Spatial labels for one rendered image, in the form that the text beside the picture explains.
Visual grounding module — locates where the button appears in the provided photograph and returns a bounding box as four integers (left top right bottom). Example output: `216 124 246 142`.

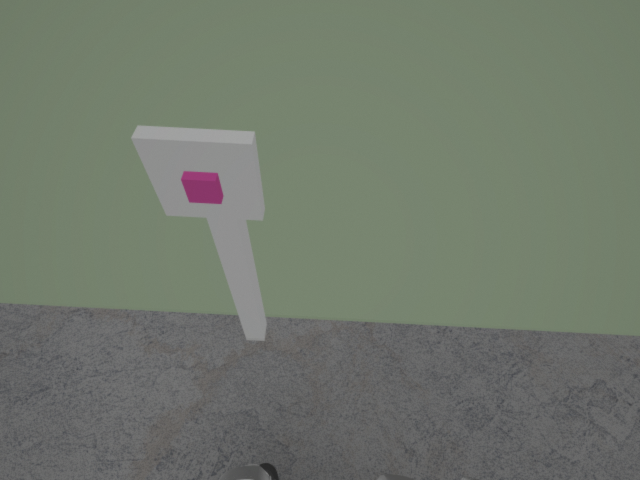
181 171 223 204

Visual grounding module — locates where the panel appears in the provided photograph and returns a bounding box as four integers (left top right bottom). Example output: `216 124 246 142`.
131 125 267 341

